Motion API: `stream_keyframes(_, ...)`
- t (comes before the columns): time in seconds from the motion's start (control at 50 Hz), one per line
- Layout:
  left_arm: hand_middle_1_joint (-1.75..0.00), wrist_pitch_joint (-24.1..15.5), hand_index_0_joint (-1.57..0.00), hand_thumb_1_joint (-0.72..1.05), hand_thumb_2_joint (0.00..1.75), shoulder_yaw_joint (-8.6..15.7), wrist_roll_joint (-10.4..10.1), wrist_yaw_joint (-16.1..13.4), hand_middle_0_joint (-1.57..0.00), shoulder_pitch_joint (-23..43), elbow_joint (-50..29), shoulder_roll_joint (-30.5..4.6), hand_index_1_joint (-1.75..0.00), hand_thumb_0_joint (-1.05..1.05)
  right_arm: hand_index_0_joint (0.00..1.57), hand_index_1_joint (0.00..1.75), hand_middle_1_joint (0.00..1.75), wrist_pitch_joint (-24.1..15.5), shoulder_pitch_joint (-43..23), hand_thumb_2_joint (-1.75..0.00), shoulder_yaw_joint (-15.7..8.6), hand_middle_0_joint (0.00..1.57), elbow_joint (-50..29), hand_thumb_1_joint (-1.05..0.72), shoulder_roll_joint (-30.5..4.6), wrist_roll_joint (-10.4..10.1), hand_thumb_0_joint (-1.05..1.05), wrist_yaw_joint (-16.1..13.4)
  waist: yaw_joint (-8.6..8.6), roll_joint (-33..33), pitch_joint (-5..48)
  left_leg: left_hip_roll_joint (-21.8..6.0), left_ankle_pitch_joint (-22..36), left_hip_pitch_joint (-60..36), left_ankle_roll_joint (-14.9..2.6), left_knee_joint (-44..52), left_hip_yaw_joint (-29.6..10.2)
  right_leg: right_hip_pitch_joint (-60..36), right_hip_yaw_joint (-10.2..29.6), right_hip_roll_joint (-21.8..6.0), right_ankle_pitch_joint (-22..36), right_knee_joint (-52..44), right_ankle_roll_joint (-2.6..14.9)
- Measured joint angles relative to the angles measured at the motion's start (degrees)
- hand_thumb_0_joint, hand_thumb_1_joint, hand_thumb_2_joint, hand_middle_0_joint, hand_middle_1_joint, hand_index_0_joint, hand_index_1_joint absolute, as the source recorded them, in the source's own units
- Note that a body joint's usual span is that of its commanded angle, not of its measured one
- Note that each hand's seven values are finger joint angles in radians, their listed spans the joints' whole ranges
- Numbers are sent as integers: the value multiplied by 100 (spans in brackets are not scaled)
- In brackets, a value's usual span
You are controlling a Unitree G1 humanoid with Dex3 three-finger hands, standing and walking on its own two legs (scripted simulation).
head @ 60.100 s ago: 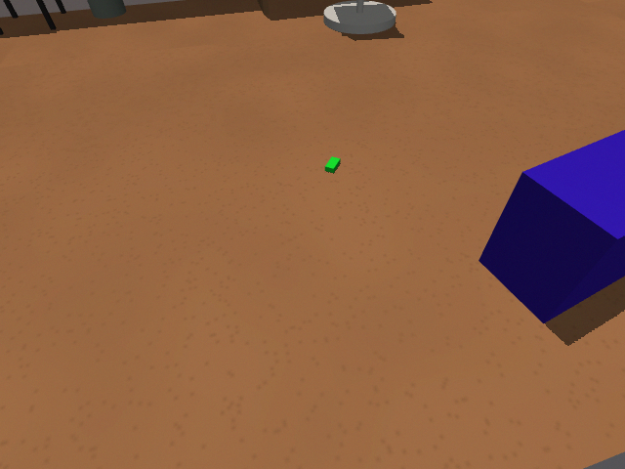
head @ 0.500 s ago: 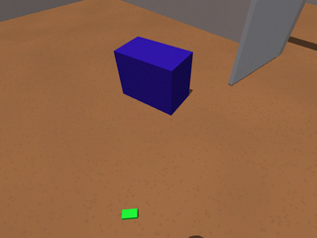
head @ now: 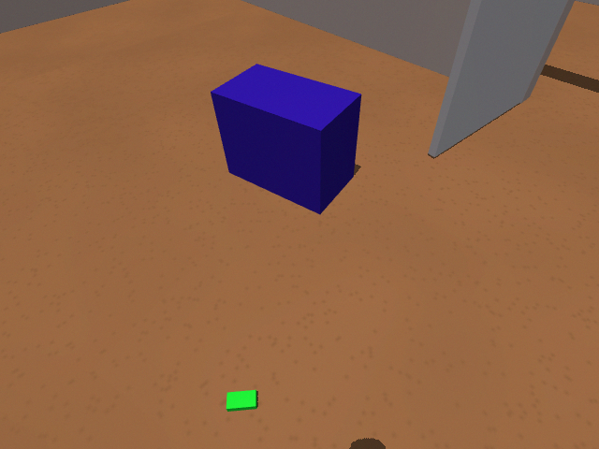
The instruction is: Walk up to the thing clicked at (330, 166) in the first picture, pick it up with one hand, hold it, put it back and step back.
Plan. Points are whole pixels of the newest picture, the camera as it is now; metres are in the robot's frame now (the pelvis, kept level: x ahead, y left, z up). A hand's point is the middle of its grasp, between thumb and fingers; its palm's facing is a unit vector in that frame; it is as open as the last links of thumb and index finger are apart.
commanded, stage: stand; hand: left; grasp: from above
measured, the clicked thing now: (242, 400) +0.41 +0.24 -0.77
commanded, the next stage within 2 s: step back in 0.42 s
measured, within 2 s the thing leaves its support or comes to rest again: neither
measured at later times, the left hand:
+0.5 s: hand out of the picture +0.08 +0.25 -0.16, palm faces +0.02 -0.94 -0.34, open 7.4 cm
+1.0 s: hand out of the picture +0.04 +0.31 -0.18, palm faces -0.08 -0.93 -0.35, open 7.4 cm
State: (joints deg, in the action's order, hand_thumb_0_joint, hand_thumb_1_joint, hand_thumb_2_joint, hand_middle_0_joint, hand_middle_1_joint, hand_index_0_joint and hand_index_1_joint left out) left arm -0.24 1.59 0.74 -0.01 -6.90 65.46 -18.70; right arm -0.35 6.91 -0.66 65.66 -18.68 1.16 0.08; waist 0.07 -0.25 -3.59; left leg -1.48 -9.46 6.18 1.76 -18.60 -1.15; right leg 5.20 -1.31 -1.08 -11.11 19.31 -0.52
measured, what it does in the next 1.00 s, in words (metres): walks backwards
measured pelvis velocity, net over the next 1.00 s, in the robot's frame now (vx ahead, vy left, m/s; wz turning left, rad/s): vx -0.09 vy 0.05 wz -0.06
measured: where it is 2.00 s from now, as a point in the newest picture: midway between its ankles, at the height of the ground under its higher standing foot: outside the picture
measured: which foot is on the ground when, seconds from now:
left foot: down 0.00-1.00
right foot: down 0.00-0.72, up 0.74-1.00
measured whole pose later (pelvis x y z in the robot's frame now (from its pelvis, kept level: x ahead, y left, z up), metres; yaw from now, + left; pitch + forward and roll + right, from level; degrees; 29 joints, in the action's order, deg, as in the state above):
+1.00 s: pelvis -0.09 +0.05 -0.02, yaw -3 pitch -2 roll -1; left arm 4.0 4.2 0.3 -0.9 -5.4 51.3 -22.5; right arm 0.9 7.2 -2.2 50.5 -19.6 1.6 -0.8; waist 1.3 2.3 -12.2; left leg 0.3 -13.0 18.4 -3.2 -33.3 2.0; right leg 22.2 8.1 5.2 -30.6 61.5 -1.3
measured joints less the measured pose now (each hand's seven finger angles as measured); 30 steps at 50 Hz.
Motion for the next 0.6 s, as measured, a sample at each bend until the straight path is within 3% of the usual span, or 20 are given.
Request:
stream_keyframes(0.42, -30, -27, -20, 90, 90, -51, -26, 17, -21, 37, -86, -21, -30, 1, 20, 30, 30, -13, -34, -90, 37, 20, -36, -90, -30, -10, 0, 8, 10, -16, 43, -47, -24, -53, 43, 46, 19, -14, 18, 45, -43, 10, 42)
stream_keyframes(0.5, -30, 22, -20, 90, 90, 106, -120, 13, -21, 119, -316, -63, -30, 1, 20, 30, 30, 93, -181, -90, -17, 20, -265, -90, -131, -107, 0, 48, 53, -69, -159, -84, -213, 384, -13, -568, -22, 291, -9, 89, -133, 362, 72)
stream_keyframes(0.56, -30, 95, -20, 90, 90, 187, -108, -8, -21, 223, -548, -131, -30, 1, 20, 30, 30, 176, -270, -90, -97, 20, -499, -90, -246, -139, 0, 48, 67, -67, -384, -7, -370, 863, -186, -1377, -74, 539, -13, 52, -208, 684, 82)
stream_keyframes(0.6, -30, 149, -20, 90, 90, 216, -44, -23, -21, 261, -715, -173, -30, 1, 20, 30, 30, 251, -270, -90, -158, 20, -652, -90, -327, -123, 0, 58, 43, -3, -464, 201, -1134, 1162, -299, -2211, -142, 731, 51, -39, -276, 931, 63)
